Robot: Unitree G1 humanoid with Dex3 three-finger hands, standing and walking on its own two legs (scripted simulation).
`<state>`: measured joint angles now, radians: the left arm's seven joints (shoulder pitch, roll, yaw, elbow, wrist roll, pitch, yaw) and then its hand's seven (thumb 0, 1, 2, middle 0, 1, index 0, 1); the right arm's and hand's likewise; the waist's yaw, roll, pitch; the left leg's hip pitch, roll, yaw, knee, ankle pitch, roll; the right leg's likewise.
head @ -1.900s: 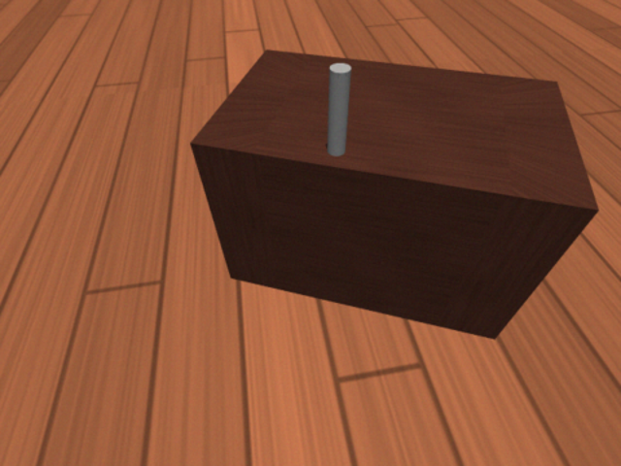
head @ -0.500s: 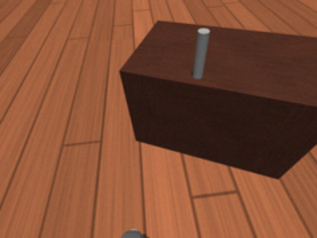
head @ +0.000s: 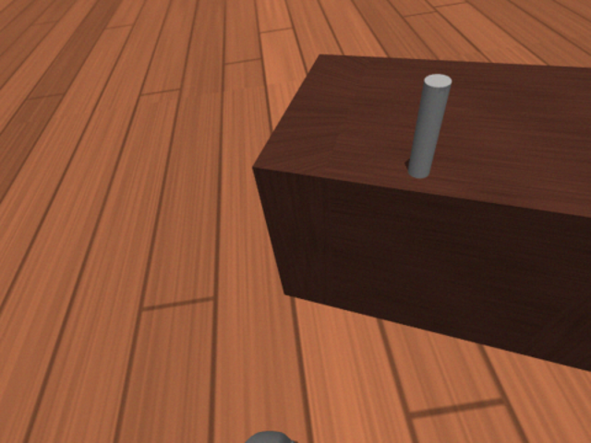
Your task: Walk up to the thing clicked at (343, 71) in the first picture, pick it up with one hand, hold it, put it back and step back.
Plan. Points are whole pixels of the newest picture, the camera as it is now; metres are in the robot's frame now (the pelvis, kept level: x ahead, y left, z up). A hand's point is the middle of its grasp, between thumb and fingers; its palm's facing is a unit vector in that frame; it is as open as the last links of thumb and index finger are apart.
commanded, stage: walk up
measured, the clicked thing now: (427, 131) +0.69 -0.23 +0.01
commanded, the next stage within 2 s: none
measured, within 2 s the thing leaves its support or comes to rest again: neither
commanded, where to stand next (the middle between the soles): +0.09 +0.03 m, yaw -4 degrees
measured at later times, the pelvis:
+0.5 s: pelvis +0.05 +0.06 -0.01, yaw -3 degrees
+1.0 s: pelvis +0.04 +0.03 +0.00, yaw -4 degrees
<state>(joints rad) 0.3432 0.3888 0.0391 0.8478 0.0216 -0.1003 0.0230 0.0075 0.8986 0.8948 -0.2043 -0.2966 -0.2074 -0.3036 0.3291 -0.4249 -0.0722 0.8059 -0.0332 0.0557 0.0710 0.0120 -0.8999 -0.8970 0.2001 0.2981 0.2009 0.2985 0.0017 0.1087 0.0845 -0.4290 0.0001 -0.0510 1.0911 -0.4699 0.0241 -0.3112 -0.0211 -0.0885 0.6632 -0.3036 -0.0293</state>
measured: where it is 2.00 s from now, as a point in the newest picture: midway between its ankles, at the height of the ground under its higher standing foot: outside the picture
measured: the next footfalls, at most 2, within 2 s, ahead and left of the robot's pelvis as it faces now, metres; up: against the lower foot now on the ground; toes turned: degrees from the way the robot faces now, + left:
left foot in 0.18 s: +0.13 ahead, +0.19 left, +0.00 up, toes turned -4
right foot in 0.46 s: +0.08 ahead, -0.09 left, +0.00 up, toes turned -5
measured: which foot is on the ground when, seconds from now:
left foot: up 0.00-0.16, down 0.18-1.00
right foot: down 0.00-0.20, up 0.22-0.44, down 0.46-1.00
